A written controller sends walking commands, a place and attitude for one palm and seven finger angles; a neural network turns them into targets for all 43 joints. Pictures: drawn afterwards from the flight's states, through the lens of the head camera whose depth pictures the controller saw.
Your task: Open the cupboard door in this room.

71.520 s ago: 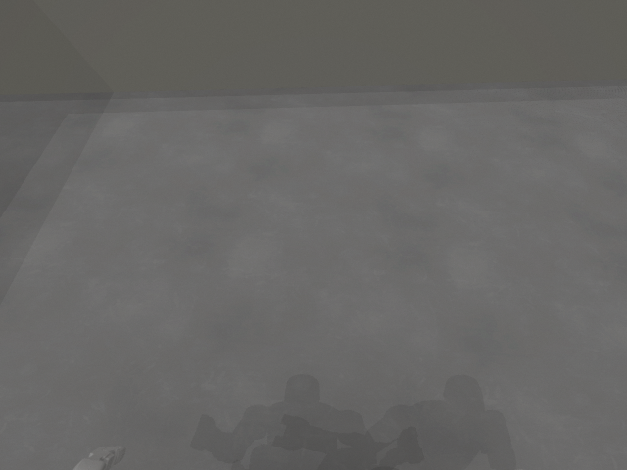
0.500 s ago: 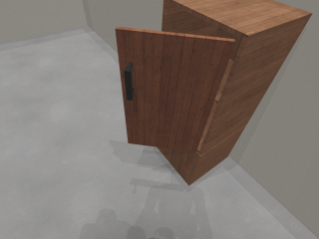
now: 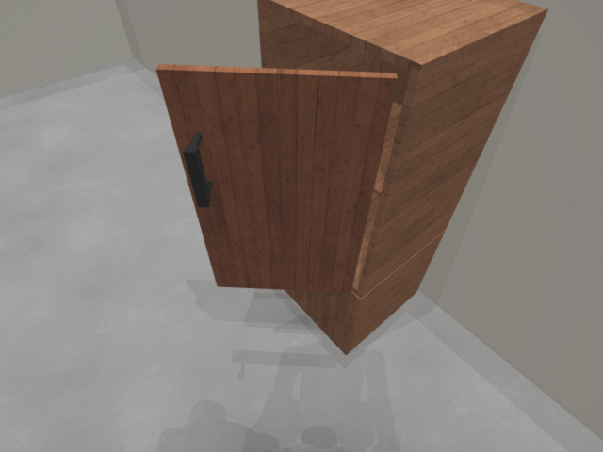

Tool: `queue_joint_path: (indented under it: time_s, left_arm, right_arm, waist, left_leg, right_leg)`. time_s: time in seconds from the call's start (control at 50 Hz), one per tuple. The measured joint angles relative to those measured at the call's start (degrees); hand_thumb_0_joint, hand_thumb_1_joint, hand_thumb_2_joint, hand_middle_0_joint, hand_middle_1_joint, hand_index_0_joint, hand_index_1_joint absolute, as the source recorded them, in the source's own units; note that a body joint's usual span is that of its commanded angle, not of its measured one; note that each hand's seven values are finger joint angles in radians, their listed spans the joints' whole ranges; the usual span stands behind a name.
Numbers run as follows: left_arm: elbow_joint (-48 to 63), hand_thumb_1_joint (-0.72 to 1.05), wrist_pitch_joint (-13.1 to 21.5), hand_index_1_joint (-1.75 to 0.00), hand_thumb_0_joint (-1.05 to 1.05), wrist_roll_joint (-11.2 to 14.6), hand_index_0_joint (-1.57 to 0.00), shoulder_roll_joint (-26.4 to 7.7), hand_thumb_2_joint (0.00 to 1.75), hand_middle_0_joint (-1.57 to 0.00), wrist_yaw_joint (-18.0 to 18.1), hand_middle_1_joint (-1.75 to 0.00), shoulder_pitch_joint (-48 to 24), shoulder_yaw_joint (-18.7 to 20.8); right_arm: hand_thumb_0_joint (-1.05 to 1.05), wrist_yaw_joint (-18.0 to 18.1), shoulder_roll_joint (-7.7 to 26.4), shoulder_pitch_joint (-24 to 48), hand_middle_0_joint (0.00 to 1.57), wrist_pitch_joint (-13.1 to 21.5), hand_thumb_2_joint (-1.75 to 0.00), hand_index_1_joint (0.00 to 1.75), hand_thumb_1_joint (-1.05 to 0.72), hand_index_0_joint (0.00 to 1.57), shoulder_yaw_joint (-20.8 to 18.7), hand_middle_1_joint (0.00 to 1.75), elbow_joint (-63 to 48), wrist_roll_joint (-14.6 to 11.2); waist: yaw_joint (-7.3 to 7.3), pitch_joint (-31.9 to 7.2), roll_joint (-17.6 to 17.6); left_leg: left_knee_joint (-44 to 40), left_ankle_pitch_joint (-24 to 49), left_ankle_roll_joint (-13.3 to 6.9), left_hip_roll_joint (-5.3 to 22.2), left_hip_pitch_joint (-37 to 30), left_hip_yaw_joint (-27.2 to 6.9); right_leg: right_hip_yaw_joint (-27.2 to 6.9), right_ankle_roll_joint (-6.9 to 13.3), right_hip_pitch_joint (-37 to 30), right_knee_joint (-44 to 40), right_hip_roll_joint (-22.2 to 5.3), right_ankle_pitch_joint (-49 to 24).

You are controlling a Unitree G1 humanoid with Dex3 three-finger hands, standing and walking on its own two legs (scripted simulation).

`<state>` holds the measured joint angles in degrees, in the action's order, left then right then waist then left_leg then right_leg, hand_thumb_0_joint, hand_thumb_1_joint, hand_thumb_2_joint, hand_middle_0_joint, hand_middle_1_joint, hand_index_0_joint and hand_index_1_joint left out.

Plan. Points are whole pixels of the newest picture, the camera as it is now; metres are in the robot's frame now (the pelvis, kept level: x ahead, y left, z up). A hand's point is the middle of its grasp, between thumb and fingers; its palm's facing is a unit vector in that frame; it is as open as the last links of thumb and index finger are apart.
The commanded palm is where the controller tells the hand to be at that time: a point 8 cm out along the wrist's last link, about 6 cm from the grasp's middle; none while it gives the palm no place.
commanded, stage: come to a stop and stand still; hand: left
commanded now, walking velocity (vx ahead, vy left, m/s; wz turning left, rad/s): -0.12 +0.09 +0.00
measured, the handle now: (200, 170) +0.55 +0.21 +0.06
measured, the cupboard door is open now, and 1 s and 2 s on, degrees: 47 47 47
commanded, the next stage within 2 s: none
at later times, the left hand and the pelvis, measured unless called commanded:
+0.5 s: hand out of the picture +0.00 +0.23 -0.18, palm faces +0.04 -0.97 -0.22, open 7.4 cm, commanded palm none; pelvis -0.03 +0.05 -0.01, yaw +1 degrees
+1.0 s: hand out of the picture +0.00 +0.22 -0.18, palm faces -0.01 -0.98 -0.18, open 7.3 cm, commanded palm none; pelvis +0.00 +0.06 +0.00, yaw +0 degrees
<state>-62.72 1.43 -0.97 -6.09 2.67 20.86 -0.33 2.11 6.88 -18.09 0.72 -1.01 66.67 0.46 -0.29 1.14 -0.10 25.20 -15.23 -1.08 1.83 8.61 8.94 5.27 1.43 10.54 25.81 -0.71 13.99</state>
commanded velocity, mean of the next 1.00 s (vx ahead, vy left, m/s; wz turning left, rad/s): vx -0.01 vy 0.01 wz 0.00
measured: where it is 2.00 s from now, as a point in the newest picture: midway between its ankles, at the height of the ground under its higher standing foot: outside the picture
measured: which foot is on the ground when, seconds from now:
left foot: down 0.00-1.00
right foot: down 0.00-1.00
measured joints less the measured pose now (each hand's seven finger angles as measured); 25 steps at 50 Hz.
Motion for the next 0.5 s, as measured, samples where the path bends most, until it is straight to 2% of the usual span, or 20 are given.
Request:
queue_joint_path:
  time_s: [0.1, 0.22, 0.28, 0.36, 0.5]
  left_arm:
    - [1.1, 0.93, -0.8, -0.30, 0.02, -0.3, -0.20, -0.3, 0.90, -0.20, 0.8, -0.30, -1.9, 0.4]
    - [2.3, 0.93, -1.4, -0.30, 0.01, -0.3, -0.20, -1.4, 0.90, -0.20, 0.7, -0.30, -3.3, 1.3]
    - [3.2, 0.92, -0.9, -0.30, 0.01, -0.4, -0.20, -1.9, 0.90, -0.20, 0.9, -0.30, -3.6, 0.5]
    - [4.1, 0.92, -1.8, -0.30, 0.01, -0.4, -0.20, -3.1, 0.90, -0.20, 0.1, -0.30, -4.2, 0.3]
    - [4.9, 0.91, -1.9, -0.30, 0.00, -0.6, -0.20, -3.9, 0.90, -0.20, -0.6, -0.30, -4.9, 0.1]
  right_arm:
    - [0.01, 0.0, -0.8, 1.6, 0.20, -1.0, -0.90, 0.29, -0.91, 0.20, -0.4, 0.30, -1.4, 0.1]
    - [0.01, -0.3, 0.2, 2.5, 0.20, -2.1, -0.90, 0.29, -0.92, 0.20, -1.2, 0.30, -2.5, 0.2]
    - [0.01, -0.8, 1.3, 2.8, 0.20, -2.3, -0.90, 0.29, -0.92, 0.20, -1.0, 0.30, -5.2, 0.3]
    - [0.01, -1.5, 2.2, 1.7, 0.19, -1.3, -0.90, 0.29, -0.92, 0.20, -0.6, 0.30, -8.6, 1.0]
    - [0.01, -1.3, 3.0, 0.8, 0.20, -0.9, -0.90, 0.29, -0.93, 0.20, 0.5, 0.30, -9.1, 1.3]
  waist:
    - [0.32, 1.1, 0.0]
    - [0.45, 1.5, -0.2]
    - [0.14, 1.7, 0.4]
    - [-0.52, 0.8, 0.1]
    - [0.42, -0.3, 0.9]
  left_leg:
    - [1.1, -0.2, 0.2, 0.3, 0.9, -0.2]
    - [3.9, -0.9, -0.5, 0.0, 2.6, -1.0]
    - [7.4, -2.4, 0.0, 0.2, 5.2, -1.4]
    - [8.5, -2.4, -3.0, -1.4, 6.3, -1.0]
    - [4.7, -0.6, -4.9, -4.0, 5.2, -0.1]
  right_leg:
    - [0.2, 0.3, 0.6, 0.7, 0.2, 0.0]
    - [1.0, -0.1, 1.3, 2.0, -0.5, 0.2]
    - [1.0, -0.8, 2.8, 3.2, -0.4, -0.1]
    - [0.4, -1.1, 4.8, 6.1, -1.9, 1.3]
    - [-1.5, -1.0, 4.9, 5.0, -3.5, 0.5]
